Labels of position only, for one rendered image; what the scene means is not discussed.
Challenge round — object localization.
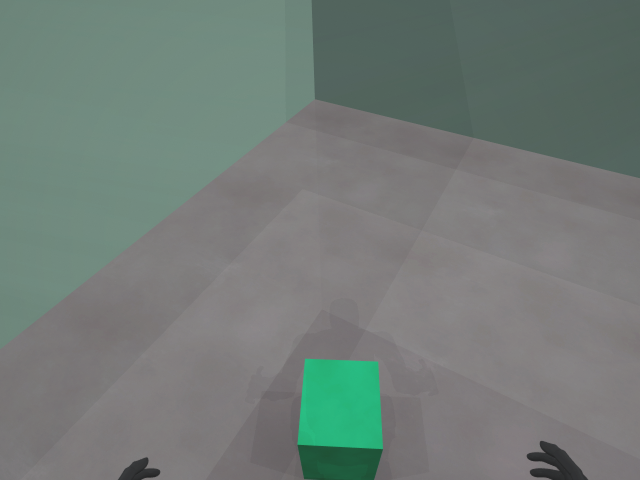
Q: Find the right robot hand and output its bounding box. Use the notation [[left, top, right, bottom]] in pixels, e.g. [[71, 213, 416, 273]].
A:
[[527, 441, 588, 480]]

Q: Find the left robot hand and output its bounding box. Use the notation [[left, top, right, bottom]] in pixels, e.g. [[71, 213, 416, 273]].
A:
[[118, 457, 160, 480]]

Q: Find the carton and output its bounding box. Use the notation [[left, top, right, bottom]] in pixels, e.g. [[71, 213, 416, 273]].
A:
[[297, 359, 383, 480]]

